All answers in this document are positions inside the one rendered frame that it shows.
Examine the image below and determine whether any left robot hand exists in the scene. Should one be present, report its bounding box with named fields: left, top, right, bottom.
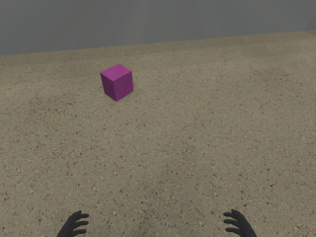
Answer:
left=56, top=210, right=89, bottom=237

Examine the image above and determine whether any carton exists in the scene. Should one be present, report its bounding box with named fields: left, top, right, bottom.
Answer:
left=100, top=64, right=133, bottom=102

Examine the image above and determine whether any right robot hand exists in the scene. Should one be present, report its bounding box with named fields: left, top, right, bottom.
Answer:
left=223, top=208, right=257, bottom=237

